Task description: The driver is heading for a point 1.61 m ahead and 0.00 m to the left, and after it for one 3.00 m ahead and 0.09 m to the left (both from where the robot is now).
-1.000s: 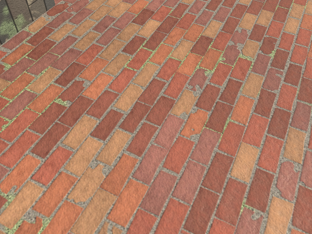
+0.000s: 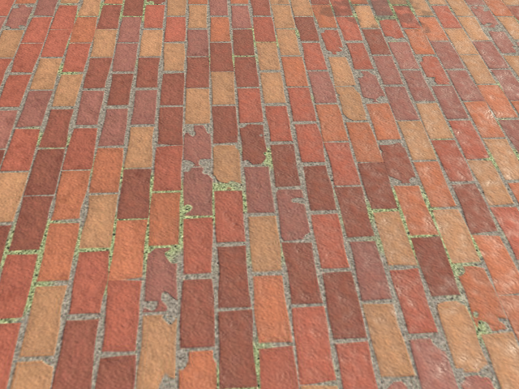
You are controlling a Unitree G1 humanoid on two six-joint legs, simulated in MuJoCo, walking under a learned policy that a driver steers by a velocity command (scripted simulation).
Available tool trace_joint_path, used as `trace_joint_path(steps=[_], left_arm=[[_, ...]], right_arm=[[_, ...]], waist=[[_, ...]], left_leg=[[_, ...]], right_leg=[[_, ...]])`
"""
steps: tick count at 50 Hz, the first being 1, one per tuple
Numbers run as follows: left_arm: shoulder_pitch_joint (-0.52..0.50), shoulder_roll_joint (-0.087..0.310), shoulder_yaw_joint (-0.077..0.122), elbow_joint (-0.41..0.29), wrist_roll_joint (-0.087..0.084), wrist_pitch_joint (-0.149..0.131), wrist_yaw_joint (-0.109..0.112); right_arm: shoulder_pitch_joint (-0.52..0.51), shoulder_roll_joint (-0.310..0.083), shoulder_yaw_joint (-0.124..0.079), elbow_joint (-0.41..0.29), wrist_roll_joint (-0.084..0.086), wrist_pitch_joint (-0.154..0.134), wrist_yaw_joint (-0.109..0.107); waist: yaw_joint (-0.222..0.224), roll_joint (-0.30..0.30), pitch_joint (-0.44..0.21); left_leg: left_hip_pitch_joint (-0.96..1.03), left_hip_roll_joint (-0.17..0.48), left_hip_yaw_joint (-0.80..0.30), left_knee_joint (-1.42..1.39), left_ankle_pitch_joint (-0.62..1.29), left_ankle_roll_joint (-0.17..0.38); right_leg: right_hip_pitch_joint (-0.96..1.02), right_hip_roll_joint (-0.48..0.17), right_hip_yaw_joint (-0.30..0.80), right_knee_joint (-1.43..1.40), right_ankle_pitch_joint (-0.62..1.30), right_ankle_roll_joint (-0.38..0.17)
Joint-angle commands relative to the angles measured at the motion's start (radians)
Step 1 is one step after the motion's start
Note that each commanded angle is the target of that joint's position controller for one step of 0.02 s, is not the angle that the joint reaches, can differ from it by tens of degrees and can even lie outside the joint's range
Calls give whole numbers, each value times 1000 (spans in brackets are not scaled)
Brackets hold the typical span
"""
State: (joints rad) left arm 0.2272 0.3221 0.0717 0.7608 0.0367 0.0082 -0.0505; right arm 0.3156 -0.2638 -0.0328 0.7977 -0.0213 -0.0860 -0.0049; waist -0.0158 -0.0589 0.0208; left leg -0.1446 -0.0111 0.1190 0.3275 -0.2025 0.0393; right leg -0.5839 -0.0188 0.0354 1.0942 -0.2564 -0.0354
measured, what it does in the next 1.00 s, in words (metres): walks ahead: right foot, then left foot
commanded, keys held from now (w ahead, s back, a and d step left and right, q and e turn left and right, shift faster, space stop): w+e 0.34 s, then w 0.06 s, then w+q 0.60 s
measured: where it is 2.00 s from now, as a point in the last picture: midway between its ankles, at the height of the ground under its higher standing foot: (266, 214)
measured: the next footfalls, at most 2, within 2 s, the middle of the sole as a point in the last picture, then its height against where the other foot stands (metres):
right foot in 0.28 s outside the picture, level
left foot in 0.84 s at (270, 339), level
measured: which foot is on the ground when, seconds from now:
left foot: down 0.00-0.28, up 0.30-0.82, down 0.84-1.00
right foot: up 0.00-0.26, down 0.28-0.86, up 0.88-1.00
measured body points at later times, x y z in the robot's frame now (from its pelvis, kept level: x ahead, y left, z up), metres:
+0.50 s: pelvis +0.26 -0.08 +0.00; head +0.28 -0.09 +0.44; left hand +0.40 +0.17 -0.12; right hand +0.30 -0.36 -0.13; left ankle +0.33 +0.07 -0.67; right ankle +0.25 -0.12 -0.75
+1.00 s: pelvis +0.55 -0.08 -0.01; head +0.58 -0.08 +0.44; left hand +0.66 +0.17 -0.14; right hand +0.62 -0.37 -0.13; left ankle +0.58 -0.04 -0.75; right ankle +0.48 -0.22 -0.65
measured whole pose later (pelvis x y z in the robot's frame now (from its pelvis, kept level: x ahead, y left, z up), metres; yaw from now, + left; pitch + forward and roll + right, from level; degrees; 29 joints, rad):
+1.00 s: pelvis +0.55 -0.08 -0.01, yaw -2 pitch +0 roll +0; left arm 0.24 0.25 0.01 0.81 0.04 -0.07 0.00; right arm 0.27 -0.29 -0.06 0.83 -0.01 -0.02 0.02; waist 0.01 -0.02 0.05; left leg -0.27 -0.14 0.01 0.45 -0.18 0.13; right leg -0.45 -0.04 0.02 1.20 -0.34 -0.01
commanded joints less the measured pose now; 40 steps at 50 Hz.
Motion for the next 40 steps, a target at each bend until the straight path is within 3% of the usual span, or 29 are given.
trace_joint_path(steps=[1, 5, 9, 11, 12, 13, 14, 15, 16, 17, 18, 19, 20, 22, 25, 31, 35, 37, 38, 40], left_arm=[[-50, 17, -4, -85, 1, -3, -14], [-181, -15, -24, -129, -4, -12, -30], [-258, -5, -27, -165, 5, -13, -35], [-230, 8, -20, -163, 11, -12, -26], [-166, 21, -12, -147, 14, -16, -19], [-33, 40, 1, -108, 19, -24, -9], [148, 96, 27, -51, 27, -30, 8], [151, 218, 56, -60, 16, -27, 25], [191, 237, 64, -86, -18, -16, 32], [162, 210, 59, -60, -23, -12, 42], [118, 144, 42, -48, -27, -17, 49], [72, 100, 28, -48, -24, -26, 52], [38, 71, 16, -48, -28, -35, 52], [40, 38, 0, -34, -28, -60, 44], [94, 65, 5, 8, -27, -80, 38], [161, 56, -5, 58, -19, -96, 43], [200, 45, -15, 96, -14, -99, 61], [206, 49, -18, 115, -11, -97, 71], [196, 60, -18, 119, -9, -97, 75], [181, 94, -13, 126, -3, -91, 85]], right_arm=[[15, -109, -29, -33, 3, -18, 2], [38, -121, -35, -9, 2, -15, 3], [94, -152, -45, 24, 2, 1, -6], [105, -178, -50, 38, -1, 14, -13], [109, -195, -53, 42, -1, 23, -16], [104, -203, -53, 40, 3, 33, -17], [97, -192, -48, 19, -1, 35, -17], [132, -64, -19, -56, 1, 29, 4], [29, -142, -36, -93, -7, 24, 7], [-53, -144, -35, -116, 0, 17, 11], [-39, -121, -23, -103, 7, 5, 10], [-20, -114, -22, -84, 1, 9, 9], [12, -110, -21, -73, -16, 25, 10], [68, -89, -18, -40, -25, 57, 22], [-5, -73, -18, -48, -14, 69, 35], [-180, -61, -17, -81, 2, 64, 44], [-278, -49, -9, -112, -6, 56, 53], [-292, -42, -5, -123, -10, 53, 57], [-271, -45, -7, -120, -9, 53, 55], [-166, -70, -19, -94, -11, 53, 47]], waist=[[7, 153, 16], [-19, 151, 44], [-37, 147, 62], [-15, 161, 29], [15, 165, -15], [76, 145, -93], [154, 74, -200], [92, -176, -293], [150, -102, -363], [135, -21, -217], [89, 25, -111], [41, 58, -59], [2, 50, -46], [-23, 41, -69], [-5, 30, -14], [57, 19, 53], [85, 23, 90], [80, 15, 86], [64, 2, 68], [11, -36, -9]], left_leg=[[67, 266, -137, -175, 275, 119], [67, 241, -16, -172, 311, 94], [160, 276, 40, -119, 430, 72], [210, 283, 82, 9, 726, 57], [225, 283, 99, 135, 864, 54], [181, 273, 121, 328, 872, 42], [2, 249, 130, 602, 646, 12], [-424, 103, 120, 944, -210, -45], [-574, 3, -90, 1103, -346, -61], [-657, 68, -148, 1088, -237, -50], [-613, 108, -137, 992, -154, -43], [-538, 134, -137, 906, -134, -43], [-462, 144, -140, 860, -134, -51], [-383, 139, -119, 809, -118, -55], [-444, 146, -107, 715, -1, -52], [-550, 97, -140, 501, 194, -23], [-555, 60, -87, 362, 211, 6], [-513, 33, -45, 299, 158, 32], [-460, 5, -19, 279, 114, 51], [-325, -63, 25, 268, 5, 96]], right_leg=[[-132, -42, 8, -49, 96, 17], [-66, -42, -58, -288, 226, 3], [-12, -17, -130, -428, 144, -48], [73, 39, -170, -466, 37, -87], [154, 79, -181, -486, -9, -112], [320, 119, -178, -547, 2, -141], [585, 63, -61, -591, -28, -184], [891, -257, 438, -645, -112, -298], [932, -338, 760, -784, -24, -369], [858, -302, 569, -786, 90, -344], [707, -269, 440, -793, 222, -309], [591, -213, 349, -808, 326, -266], [506, -173, 287, -825, 398, -247], [453, -150, 209, -861, 486, -235], [445, -136, 138, -929, 454, -209], [558, -140, 20, -976, 444, -138], [654, -167, -47, -970, 537, -118], [702, -180, -79, -919, 682, -102], [718, -182, -100, -863, 844, -90], [751, -188, -129, -667, 1170, -73]])
Keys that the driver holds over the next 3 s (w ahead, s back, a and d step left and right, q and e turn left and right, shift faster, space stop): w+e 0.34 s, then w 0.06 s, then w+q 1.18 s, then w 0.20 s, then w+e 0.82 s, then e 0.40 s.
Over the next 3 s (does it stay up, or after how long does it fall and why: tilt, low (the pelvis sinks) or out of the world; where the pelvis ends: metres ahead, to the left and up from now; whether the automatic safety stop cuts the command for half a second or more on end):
stays up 1.52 0.09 -0.01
